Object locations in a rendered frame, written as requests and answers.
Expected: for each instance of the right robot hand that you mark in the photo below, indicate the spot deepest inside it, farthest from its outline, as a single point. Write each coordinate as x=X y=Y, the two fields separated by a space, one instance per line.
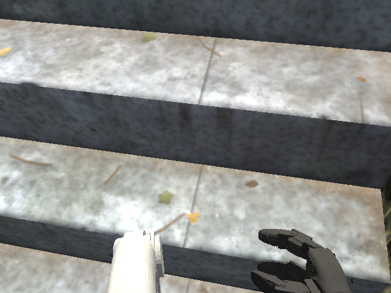
x=323 y=272

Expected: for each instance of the left robot thigh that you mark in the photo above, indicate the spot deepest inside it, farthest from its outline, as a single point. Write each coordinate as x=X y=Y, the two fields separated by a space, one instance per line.
x=137 y=263

